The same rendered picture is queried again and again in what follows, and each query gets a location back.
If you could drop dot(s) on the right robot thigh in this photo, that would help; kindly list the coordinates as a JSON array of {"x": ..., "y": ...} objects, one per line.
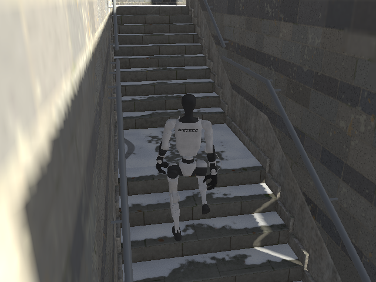
[{"x": 201, "y": 168}]

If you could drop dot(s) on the robot right hand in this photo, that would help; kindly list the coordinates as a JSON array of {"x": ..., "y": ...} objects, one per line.
[{"x": 213, "y": 181}]

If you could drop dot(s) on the robot left hand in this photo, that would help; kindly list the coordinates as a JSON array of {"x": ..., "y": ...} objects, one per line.
[{"x": 163, "y": 164}]

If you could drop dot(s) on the left robot forearm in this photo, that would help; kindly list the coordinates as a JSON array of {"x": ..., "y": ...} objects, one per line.
[{"x": 161, "y": 154}]

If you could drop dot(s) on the robot right upper arm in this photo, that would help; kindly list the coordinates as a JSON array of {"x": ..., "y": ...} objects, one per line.
[{"x": 208, "y": 135}]

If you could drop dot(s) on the right robot forearm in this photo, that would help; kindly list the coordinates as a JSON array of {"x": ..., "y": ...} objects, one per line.
[{"x": 212, "y": 162}]

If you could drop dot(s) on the robot right foot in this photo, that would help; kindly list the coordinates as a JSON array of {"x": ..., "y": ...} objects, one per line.
[{"x": 205, "y": 209}]

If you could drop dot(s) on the robot left upper arm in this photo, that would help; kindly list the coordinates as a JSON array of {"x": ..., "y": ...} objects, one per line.
[{"x": 170, "y": 124}]

